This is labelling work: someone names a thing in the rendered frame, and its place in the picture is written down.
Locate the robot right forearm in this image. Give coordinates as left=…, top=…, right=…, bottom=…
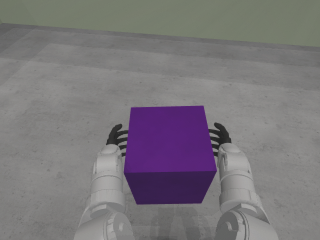
left=217, top=143, right=273, bottom=227

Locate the left robot hand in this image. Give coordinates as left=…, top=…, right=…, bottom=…
left=106, top=124, right=128, bottom=157

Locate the carton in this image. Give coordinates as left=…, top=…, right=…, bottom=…
left=123, top=105, right=217, bottom=205

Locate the robot left upper arm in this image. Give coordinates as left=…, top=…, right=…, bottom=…
left=74, top=210, right=135, bottom=240

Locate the robot left forearm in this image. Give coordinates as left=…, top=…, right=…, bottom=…
left=77, top=144, right=126, bottom=229

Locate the robot right upper arm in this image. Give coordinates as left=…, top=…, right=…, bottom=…
left=214, top=210, right=279, bottom=240

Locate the right robot hand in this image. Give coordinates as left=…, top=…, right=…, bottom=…
left=208, top=122, right=232, bottom=157

